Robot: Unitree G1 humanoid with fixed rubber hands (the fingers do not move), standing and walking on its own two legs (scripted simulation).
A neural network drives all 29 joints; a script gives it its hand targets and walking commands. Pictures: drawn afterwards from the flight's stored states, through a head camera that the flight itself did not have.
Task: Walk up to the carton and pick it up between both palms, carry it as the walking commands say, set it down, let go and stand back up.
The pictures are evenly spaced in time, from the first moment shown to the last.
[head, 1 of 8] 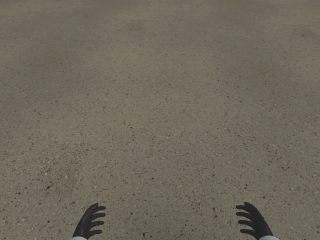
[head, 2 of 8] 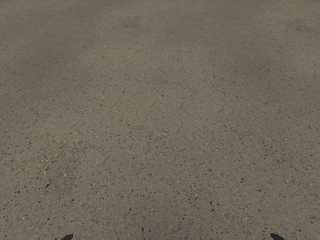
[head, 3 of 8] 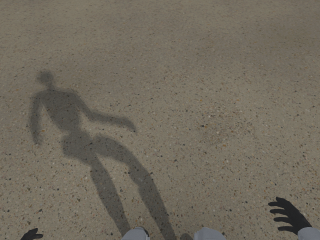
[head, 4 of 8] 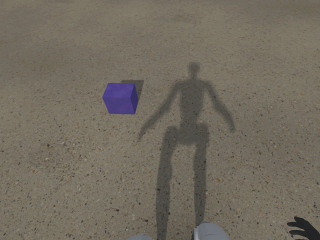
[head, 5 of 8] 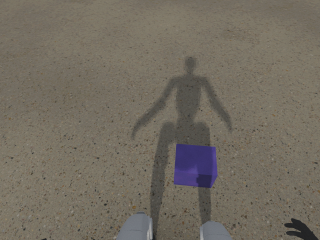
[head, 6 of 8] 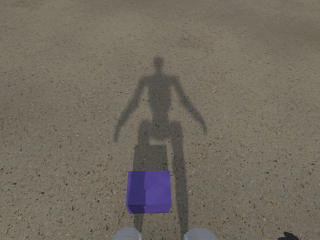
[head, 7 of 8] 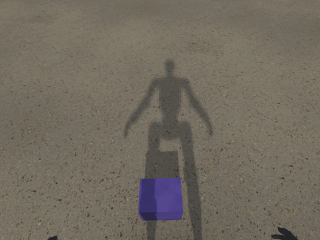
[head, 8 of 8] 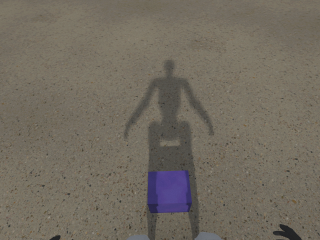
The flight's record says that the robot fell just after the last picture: no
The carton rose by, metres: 0.00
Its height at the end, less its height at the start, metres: +0.00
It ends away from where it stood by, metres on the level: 0.00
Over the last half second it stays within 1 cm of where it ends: yes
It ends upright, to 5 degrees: yes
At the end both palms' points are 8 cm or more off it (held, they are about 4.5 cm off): yes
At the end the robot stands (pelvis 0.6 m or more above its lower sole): yes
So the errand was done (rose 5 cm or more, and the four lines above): no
